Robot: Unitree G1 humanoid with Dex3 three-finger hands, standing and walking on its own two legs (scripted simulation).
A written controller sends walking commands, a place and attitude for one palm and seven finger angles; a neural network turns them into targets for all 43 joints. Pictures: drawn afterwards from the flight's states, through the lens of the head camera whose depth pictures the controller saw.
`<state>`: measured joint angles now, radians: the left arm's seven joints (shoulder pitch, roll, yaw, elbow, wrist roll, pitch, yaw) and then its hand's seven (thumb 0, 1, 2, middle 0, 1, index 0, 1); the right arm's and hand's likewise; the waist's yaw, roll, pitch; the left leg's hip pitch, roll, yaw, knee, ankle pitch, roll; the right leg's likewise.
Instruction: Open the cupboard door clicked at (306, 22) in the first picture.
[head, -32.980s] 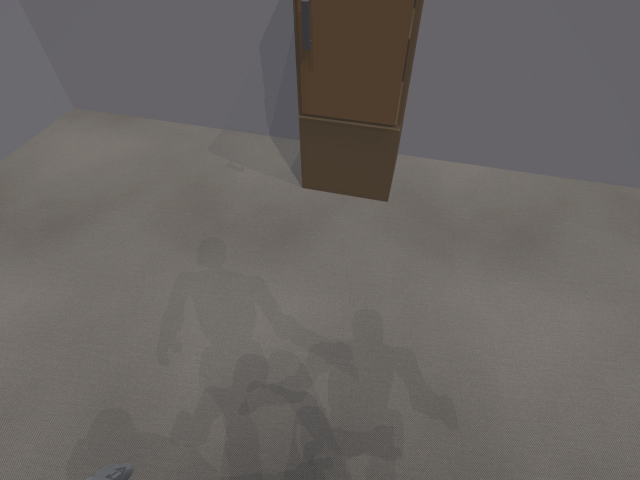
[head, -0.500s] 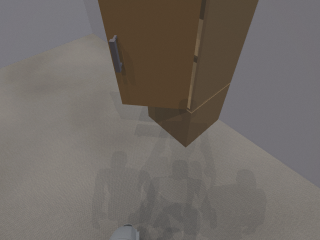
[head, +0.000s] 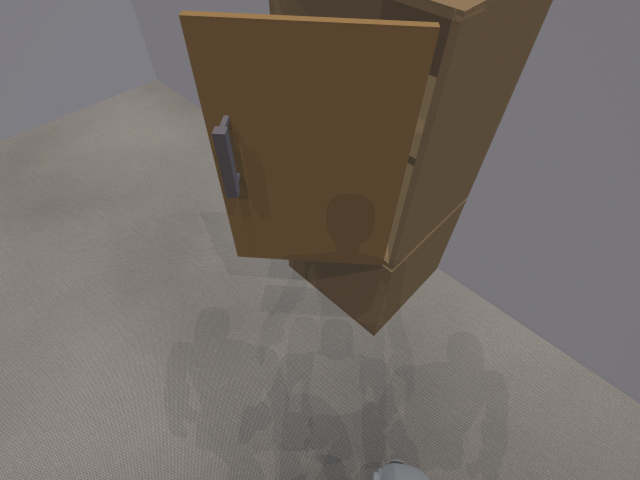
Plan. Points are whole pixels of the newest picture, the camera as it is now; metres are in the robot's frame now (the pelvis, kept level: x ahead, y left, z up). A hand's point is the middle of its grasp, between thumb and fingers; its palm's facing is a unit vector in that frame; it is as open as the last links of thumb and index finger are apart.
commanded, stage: come to a stop and stand still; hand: left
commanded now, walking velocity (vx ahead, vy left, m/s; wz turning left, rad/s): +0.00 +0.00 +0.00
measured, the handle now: (229, 157) +0.65 +0.21 +0.00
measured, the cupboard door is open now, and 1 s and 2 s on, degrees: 40 40 40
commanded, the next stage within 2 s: look again from close up in 0.92 s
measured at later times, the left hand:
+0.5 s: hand out of the picture +0.11 +0.19 -0.19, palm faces +0.07 -0.98 -0.17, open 7.3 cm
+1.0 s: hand out of the picture +0.03 +0.19 -0.18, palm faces +0.01 -0.99 -0.17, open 7.4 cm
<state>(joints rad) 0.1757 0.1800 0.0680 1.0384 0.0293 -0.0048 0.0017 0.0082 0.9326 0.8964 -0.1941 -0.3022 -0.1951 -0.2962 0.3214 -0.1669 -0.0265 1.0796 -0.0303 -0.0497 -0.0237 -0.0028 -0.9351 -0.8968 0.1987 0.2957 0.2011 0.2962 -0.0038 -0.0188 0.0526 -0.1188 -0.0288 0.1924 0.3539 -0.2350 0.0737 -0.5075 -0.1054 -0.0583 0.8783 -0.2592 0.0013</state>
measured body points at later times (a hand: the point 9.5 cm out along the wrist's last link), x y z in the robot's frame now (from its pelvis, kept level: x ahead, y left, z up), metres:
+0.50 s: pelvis +0.04 +0.02 -0.01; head +0.06 +0.04 +0.44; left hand +0.11 +0.25 -0.17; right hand +0.08 -0.22 -0.16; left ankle +0.04 +0.11 -0.74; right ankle +0.07 -0.12 -0.73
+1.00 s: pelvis +0.03 +0.02 +0.00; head +0.05 +0.02 +0.44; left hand +0.03 +0.24 -0.16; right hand +0.06 -0.22 -0.16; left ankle +0.04 +0.11 -0.74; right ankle +0.00 -0.11 -0.74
